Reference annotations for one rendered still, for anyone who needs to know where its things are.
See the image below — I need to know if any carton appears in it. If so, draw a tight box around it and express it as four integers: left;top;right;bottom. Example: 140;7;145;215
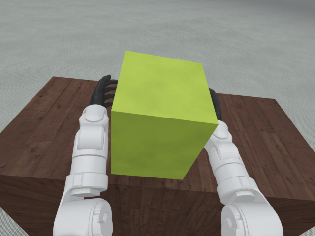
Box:
111;51;219;180

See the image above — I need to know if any robot left forearm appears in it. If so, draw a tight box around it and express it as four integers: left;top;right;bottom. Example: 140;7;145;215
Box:
53;104;109;236

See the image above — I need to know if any left robot hand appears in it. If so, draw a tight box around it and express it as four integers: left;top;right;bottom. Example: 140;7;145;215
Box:
89;75;118;108

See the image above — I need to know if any robot right upper arm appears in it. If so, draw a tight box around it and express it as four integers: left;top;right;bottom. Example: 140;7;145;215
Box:
221;202;283;236

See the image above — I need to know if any robot left upper arm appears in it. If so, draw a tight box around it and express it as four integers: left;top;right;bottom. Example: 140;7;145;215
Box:
54;198;113;236

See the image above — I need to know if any robot right forearm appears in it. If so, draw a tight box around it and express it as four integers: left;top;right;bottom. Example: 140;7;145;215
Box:
204;120;283;230

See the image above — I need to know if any right robot hand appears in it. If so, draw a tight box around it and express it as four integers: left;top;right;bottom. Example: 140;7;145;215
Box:
209;88;222;121

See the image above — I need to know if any pedestal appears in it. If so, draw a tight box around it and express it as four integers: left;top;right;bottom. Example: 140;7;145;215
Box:
0;76;315;236

